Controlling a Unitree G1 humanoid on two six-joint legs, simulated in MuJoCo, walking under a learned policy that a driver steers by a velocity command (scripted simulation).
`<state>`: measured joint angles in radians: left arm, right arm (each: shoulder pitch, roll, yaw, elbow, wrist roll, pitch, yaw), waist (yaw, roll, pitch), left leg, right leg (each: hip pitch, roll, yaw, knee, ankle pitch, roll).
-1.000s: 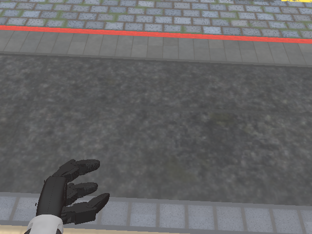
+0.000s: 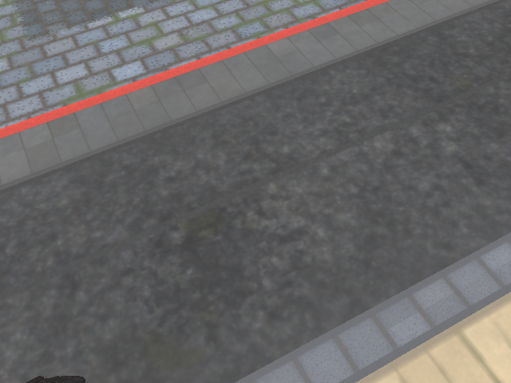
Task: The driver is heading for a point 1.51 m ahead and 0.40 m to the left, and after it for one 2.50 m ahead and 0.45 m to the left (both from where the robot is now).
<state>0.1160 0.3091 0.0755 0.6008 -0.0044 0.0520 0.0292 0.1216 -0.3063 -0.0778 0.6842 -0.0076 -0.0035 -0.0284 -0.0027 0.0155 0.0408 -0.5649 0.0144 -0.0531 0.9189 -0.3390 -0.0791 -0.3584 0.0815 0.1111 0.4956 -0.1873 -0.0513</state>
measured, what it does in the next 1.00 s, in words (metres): walks ahead: left foot, then left foot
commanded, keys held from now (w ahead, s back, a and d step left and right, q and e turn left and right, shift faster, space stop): shift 0.38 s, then w+shift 0.20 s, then shift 0.24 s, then q+shift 0.18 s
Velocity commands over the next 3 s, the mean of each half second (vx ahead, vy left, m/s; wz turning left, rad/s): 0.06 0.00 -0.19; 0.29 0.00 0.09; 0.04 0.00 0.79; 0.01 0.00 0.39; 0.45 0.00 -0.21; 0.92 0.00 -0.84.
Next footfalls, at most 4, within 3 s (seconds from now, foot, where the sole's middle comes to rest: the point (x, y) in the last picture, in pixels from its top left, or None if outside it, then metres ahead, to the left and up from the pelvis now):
0.14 left None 0.08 0.14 -0.77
0.94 left None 0.36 0.10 -0.77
1.36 right None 0.41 -0.09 -0.77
1.78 left None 0.26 0.16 -0.77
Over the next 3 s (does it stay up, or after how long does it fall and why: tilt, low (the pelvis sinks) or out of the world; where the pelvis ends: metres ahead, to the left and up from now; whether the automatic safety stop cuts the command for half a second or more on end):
stays up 0.70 0.15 -0.02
